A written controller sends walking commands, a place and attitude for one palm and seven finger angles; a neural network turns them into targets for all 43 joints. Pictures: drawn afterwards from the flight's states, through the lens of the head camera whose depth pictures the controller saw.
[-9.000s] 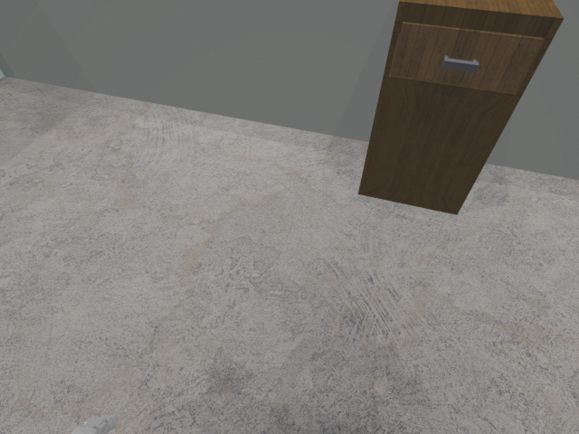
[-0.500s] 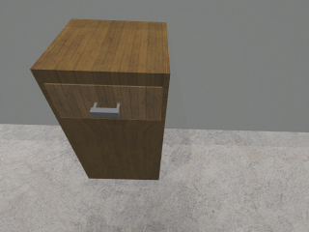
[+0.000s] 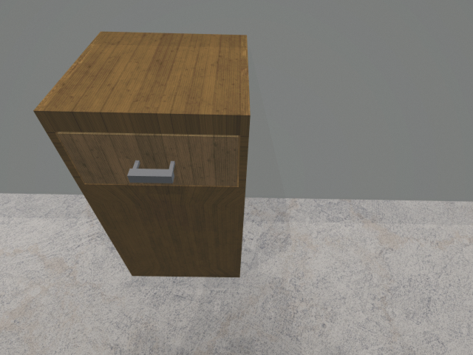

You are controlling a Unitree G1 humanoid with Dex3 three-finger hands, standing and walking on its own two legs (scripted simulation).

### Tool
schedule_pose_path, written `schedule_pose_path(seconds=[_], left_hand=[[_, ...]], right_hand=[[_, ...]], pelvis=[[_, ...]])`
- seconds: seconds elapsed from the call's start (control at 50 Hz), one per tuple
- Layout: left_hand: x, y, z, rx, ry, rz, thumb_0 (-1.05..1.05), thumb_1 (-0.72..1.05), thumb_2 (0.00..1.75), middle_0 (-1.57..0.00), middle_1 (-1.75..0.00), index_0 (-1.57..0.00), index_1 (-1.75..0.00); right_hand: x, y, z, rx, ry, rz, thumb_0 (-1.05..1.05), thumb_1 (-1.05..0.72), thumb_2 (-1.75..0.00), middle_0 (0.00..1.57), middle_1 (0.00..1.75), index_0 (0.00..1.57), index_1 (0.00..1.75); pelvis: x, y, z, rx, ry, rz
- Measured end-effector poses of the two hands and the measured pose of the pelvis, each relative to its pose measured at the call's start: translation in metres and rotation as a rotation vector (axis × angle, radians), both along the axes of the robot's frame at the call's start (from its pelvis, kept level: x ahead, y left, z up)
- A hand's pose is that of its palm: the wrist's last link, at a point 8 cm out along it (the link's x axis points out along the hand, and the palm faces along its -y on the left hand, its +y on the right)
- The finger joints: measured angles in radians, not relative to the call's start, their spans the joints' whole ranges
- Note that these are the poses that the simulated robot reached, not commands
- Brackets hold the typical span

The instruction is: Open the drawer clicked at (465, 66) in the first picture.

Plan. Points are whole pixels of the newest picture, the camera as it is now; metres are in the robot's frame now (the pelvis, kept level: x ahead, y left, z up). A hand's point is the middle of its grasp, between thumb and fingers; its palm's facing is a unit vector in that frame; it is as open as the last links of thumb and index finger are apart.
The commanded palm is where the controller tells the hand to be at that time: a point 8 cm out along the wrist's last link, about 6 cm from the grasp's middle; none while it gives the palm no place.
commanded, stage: look again from close up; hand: left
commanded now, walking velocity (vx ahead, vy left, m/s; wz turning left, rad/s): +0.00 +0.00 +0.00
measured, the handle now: (153, 169) +0.54 +0.25 -0.05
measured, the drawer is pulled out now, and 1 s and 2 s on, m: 0.00 0.00 0.00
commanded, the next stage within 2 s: shuffle to correct the standing spot in 0.54 s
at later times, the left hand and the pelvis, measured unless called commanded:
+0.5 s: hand out of the picture -0.03 +0.13 -0.18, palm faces +0.07 -0.99 -0.14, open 7.3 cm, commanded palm none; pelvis +0.00 -0.02 +0.00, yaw +1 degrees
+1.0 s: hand out of the picture -0.01 +0.17 -0.19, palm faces +0.06 -0.98 -0.17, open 7.3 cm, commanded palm none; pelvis +0.01 +0.01 -0.01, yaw +1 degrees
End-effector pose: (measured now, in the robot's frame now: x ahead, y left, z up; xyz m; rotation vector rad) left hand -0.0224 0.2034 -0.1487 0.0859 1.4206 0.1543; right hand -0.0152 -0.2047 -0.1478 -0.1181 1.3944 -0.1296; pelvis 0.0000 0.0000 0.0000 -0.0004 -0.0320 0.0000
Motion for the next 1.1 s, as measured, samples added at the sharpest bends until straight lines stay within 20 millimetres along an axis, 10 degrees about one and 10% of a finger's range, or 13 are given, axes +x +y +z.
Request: schedule_pose_path(seconds=[0.78, 1.1], left_hand=[[-0.008, -0.027, -0.002, -0.018, 0.008, 0.033, 0.01, 0.92, 0.90, -0.20, -0.30, -0.20, -0.30], [0.027, 0.041, -0.001, 0.066, -0.019, -0.016, 0.01, 0.91, 0.90, -0.20, -0.30, -0.20, -0.30]], right_hand=[[-0.021, -0.017, 0.001, 0.010, 0.079, 0.006, 0.00, -0.90, -0.90, 0.20, 0.30, 0.20, 0.30], [0.025, 0.008, -0.006, -0.024, -0.048, 0.018, 0.01, -0.92, -0.90, 0.20, 0.30, 0.20, 0.30]], pelvis=[[-0.001, -0.022, -0.001, -0.003, 0.014, 0.014], [0.017, 0.017, -0.008, -0.009, 0.014, -0.001]])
